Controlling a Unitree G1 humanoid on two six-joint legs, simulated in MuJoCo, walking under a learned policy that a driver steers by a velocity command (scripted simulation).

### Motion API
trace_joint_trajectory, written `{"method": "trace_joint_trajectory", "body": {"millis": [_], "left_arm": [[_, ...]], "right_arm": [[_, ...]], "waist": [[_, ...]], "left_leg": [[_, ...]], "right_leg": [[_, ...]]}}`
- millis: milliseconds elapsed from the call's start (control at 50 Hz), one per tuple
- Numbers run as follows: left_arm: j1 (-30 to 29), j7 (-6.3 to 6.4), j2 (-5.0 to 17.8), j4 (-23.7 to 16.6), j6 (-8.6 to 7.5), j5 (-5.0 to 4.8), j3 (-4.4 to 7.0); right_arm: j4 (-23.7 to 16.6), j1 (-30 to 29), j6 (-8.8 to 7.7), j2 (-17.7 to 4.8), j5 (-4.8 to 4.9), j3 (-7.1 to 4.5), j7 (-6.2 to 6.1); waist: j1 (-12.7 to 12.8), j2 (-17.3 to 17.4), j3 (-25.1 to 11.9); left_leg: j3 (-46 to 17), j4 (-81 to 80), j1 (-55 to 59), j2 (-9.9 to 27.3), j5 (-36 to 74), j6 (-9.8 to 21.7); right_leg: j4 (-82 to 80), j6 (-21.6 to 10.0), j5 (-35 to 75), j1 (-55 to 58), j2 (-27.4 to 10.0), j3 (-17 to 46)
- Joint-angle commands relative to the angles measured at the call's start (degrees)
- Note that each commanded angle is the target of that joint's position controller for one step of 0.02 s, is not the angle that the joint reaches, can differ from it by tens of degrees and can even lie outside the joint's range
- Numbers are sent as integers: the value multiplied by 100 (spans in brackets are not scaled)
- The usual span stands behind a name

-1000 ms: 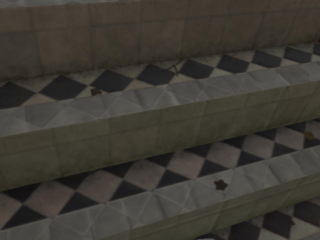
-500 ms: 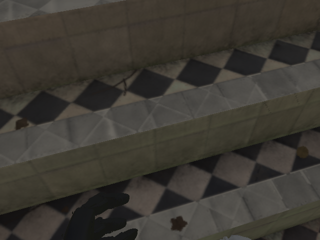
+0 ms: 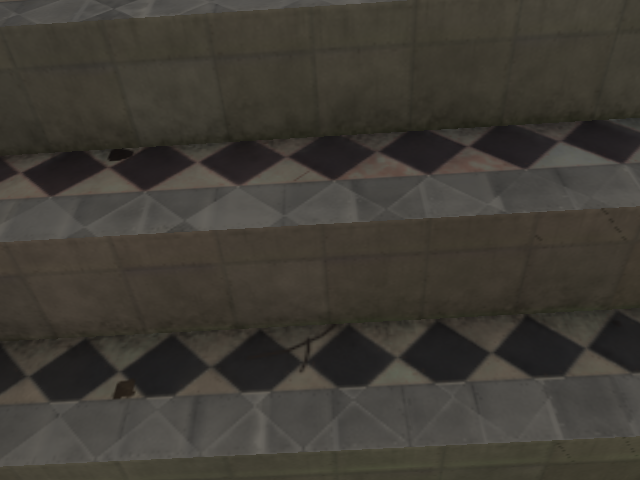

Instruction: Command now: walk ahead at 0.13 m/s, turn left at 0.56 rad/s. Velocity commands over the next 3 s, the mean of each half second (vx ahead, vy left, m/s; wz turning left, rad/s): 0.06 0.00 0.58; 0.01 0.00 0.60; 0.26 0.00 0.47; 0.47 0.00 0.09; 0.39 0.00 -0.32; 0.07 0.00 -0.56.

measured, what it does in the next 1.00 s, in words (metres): steps to the right, turning left: left foot, then right foot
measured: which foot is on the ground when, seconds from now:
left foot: up 0.00-0.08, down 0.10-1.00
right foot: down 0.00-0.10, up 0.12-0.46, down 0.48-0.74, up 0.76-1.00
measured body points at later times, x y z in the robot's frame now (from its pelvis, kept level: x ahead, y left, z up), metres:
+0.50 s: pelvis +0.04 -0.10 +0.01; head +0.05 -0.09 +0.46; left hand +0.14 +0.17 -0.08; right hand +0.34 -0.25 -0.03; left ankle +0.03 +0.05 -0.69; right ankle +0.08 -0.22 -0.69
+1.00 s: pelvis +0.01 -0.18 +0.01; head +0.01 -0.14 +0.46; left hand -0.02 +0.09 -0.11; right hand +0.31 -0.23 -0.04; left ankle +0.03 -0.02 -0.71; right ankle +0.04 -0.36 -0.53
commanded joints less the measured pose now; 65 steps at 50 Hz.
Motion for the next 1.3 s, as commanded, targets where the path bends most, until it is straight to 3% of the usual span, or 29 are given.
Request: {"method": "trace_joint_trajectory", "body": {"millis": [20,80,100,120,140,160,200,220,340,400,420,440,480,520,540,560,600,660,700,740,800,900,980,1080,1100,1140,1160,1240,1300], "left_arm": [[-843,117,1004,-863,170,-129,281],[-1969,29,974,-1172,87,-273,231],[-2199,-90,738,-1275,40,-511,145],[-2297,-202,-144,-1502,-132,-589,-32],[-1676,-298,-176,-1780,-360,-417,-50],[-796,-440,290,-1539,-459,-431,22],[-1376,-555,502,-1574,-468,-293,71],[-1455,-508,373,-1630,-396,-301,33],[-1478,-281,15,-1178,-80,-190,-89],[-1185,-145,198,-1048,87,-324,165],[-1426,-136,290,-856,72,-281,223],[-1496,-78,537,-706,53,-151,295],[-614,-76,-233,-449,119,-215,151],[-354,46,485,-386,98,-20,402],[-429,103,686,-628,99,-75,492],[-896,161,811,-653,225,-249,588],[-426,358,892,-625,405,-477,654],[-545,308,974,-861,237,-418,696],[-667,144,985,-820,5,-436,675],[-447,65,500,-813,43,-266,528],[-181,132,471,-605,122,-379,531],[10,140,381,-766,187,-383,418],[239,-13,107,-813,228,-598,287],[952,-176,313,-282,410,-449,367],[1040,-189,187,-63,431,-376,329],[279,-113,154,-238,356,-225,191],[-381,-59,838,-617,265,-294,409],[147,76,697,-820,500,-302,421],[915,166,538,-622,405,-212,395]], "right_arm": [[-554,147,-23,-576,2,-217,25],[-73,1801,1,-623,-215,-380,179],[314,2418,-49,-546,-216,-325,230],[467,2020,-87,-489,-324,-246,314],[-99,1137,-212,-866,-434,-247,268],[-447,660,-333,-1461,-264,-383,50],[-671,52,-461,-954,-78,-252,-101],[-733,-195,-480,-886,-40,-176,-136],[-792,-317,-73,-785,-160,-158,-245],[-736,-125,-140,-810,-122,-169,-308],[-889,54,-134,-467,-54,-104,-278],[-1092,21,-151,-215,11,-62,-200],[-826,-430,-412,-84,147,60,-17],[-737,181,-695,59,-42,76,208],[-594,599,-664,-385,66,-73,260],[-754,250,-570,-298,296,30,319],[-1423,-1457,-498,16,335,345,266],[-1271,-1534,-376,-59,516,365,323],[-922,-762,-275,-526,444,105,203],[-991,-716,-361,-1062,104,-126,100],[-1616,-919,-420,-723,-246,17,-106],[-1548,-841,-385,-608,74,7,-118],[-1444,-1007,-425,-709,56,-117,-48],[-1257,-802,-93,-816,131,-358,0],[-1099,-438,-172,-652,190,-353,108],[-990,156,-324,-379,223,-313,424],[-983,652,-281,-767,236,-372,414],[-1412,-729,-162,-944,346,-310,425],[-1161,-620,-285,-601,377,-249,485]], "waist": [[-429,-1287,258],[-1082,-1213,-355],[-1289,-550,-352],[-783,824,414],[151,1066,53],[473,609,-575],[423,-1088,426],[496,-1038,599],[276,204,-130],[250,1224,-355],[-147,815,-451],[-364,-650,-1053],[426,-159,-589],[40,-475,-701],[-145,-100,-909],[-425,-364,-395],[114,-613,136],[342,-874,-83],[86,-729,-216],[204,996,-95],[-60,1035,-535],[177,37,-453],[500,677,-210],[584,1665,-149],[471,1235,213],[-37,-1039,161],[-402,-1728,-59],[360,-180,1312],[575,-412,1239]], "left_leg": [[757,-2789,870,-104,-1681,122],[498,-5201,2270,-85,-1476,1047],[317,-6996,2754,17,442,1420],[-1265,-6631,3349,288,1734,1891],[-3906,-6202,3449,858,3407,2615],[-5096,-6982,3742,1742,276,2984],[-4528,-7048,2916,1558,-2007,2240],[-4145,-6902,2743,1420,-2007,2091],[-1918,-6265,1610,533,175,1522],[-2112,-5571,2270,882,2572,1373],[-1931,-5099,2442,586,3294,1112],[-1534,-4194,1978,92,3300,705],[-1442,-3765,1898,88,450,574],[-1473,-290,296,-502,-2802,-155],[-1592,464,-189,-241,-3006,-428],[-961,-472,-441,201,-2526,-468],[-591,-2429,-351,538,-2496,-542],[-401,-4360,1745,619,-2006,-164],[-221,-5330,2611,331,-1662,246],[-2205,-5831,2987,1187,-1998,1049],[-4390,-6852,2508,2271,-494,2132],[-3080,-6245,2917,1154,-437,1391],[-2708,-6734,2403,781,-1321,1117],[-2205,-6760,1228,509,-2198,726],[-1802,-6062,976,205,-2954,478],[-839,-830,-392,-528,-2836,-243],[-1171,278,-143,64,-1942,-450],[-1202,-79,-1997,0,-1164,-576],[-1278,-810,-2036,-108,-886,-589]], "right_leg": [[-1271,-357,4806,566,-1008,1089],[782,-531,8849,1226,-1074,1016],[2750,-270,7016,982,-611,858],[4970,103,1259,-1785,172,1542],[6947,740,245,-2921,1043,2722],[7125,918,490,-3508,938,3419],[6361,953,1441,-4065,593,3547],[6075,1027,1593,-4099,540,3459],[2706,837,1796,-1488,662,1736],[655,725,863,-1060,671,1701],[-229,683,1623,-846,858,1781],[-202,183,1840,-248,632,3033],[-1662,49,3836,141,570,2358],[-1322,-1009,9124,1068,-1465,4226],[-1320,-1430,7995,1284,-1759,4440],[-1259,-1105,5683,843,-943,3535],[-1591,-903,3170,369,-707,3578],[-2292,-766,1416,-609,-696,3453],[-1799,-569,1201,-739,-543,3068],[-201,81,1108,-1737,232,2024],[5488,975,-151,-2804,1024,2903],[6616,1211,1385,-3378,948,2868],[3637,963,1310,-2235,829,2540],[-599,235,970,447,927,2035],[-1444,12,821,428,1035,1873],[-1683,-805,2601,434,-460,3545],[-2569,-1349,-560,-857,-1246,5159],[-2794,-998,-1836,7,-1045,4857],[-2843,-1110,-1439,823,-1088,4424]]}}
Next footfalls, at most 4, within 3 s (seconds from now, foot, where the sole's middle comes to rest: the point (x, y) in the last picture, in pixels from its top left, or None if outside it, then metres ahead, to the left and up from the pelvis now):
0.10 left None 0.07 0.00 -0.74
0.48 right None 0.11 -0.21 -0.74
1.10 right None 0.09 -0.34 -0.74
1.60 left None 0.05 0.06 -0.74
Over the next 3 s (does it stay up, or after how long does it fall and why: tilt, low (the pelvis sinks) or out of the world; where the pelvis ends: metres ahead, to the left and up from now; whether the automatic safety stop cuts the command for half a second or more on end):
stays up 0.28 0.32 0.25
